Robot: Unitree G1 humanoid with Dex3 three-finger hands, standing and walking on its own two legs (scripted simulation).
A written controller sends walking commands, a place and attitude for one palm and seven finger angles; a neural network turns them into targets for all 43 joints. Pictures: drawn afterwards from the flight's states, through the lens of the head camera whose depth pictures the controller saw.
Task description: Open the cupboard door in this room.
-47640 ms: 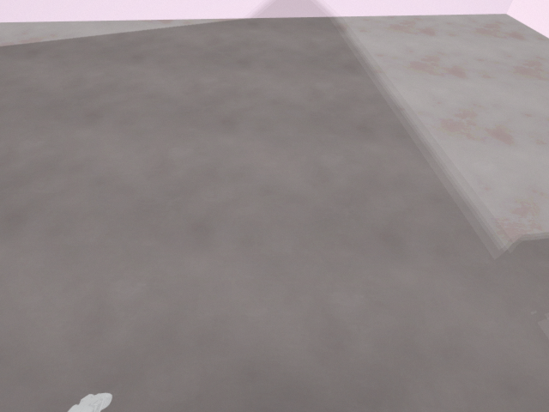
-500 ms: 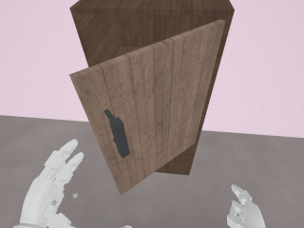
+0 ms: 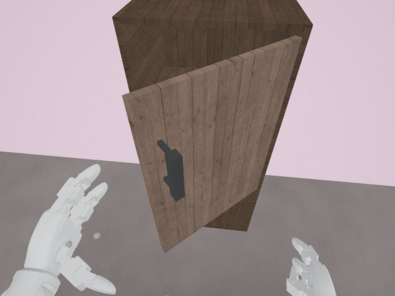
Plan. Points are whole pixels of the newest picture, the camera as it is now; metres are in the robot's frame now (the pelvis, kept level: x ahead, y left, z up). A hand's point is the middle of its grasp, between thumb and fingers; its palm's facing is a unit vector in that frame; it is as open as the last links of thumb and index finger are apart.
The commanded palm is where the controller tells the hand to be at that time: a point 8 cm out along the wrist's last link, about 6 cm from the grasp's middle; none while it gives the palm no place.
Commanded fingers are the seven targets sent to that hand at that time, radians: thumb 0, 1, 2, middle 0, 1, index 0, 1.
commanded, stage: draw the hand back to the body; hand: left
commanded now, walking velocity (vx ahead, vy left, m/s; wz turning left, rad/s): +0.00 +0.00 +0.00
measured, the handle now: (170, 170) +0.33 +0.09 +0.10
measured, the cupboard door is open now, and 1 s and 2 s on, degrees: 43 43 43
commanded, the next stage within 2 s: step back with the hand held close in 1.14 s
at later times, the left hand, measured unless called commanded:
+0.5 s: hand (65, 191) +0.23 +0.24 +0.16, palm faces +0.33 -0.87 -0.36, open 12.3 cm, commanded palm +0.18 +0.28 +0.18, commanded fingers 0.00 0.48 0.72 -0.19 -0.30 -0.19 -0.30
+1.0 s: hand (74, 172) +0.26 +0.23 +0.18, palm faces +0.41 -0.82 -0.40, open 7.6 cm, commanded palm +0.21 +0.27 +0.20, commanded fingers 0.00 0.90 0.90 -0.20 -0.30 -0.20 -0.30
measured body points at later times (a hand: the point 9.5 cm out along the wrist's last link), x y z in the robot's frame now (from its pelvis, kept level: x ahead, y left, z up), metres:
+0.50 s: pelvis +0.03 +0.01 +0.03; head +0.02 +0.00 +0.48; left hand +0.21 +0.28 +0.18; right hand +0.21 -0.21 -0.04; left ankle +0.07 +0.12 -0.70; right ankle -0.03 -0.13 -0.70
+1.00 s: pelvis +0.05 -0.02 +0.04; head +0.04 -0.04 +0.49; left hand +0.23 +0.27 +0.20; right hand +0.24 -0.25 -0.05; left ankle +0.07 +0.12 -0.70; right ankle -0.03 -0.13 -0.70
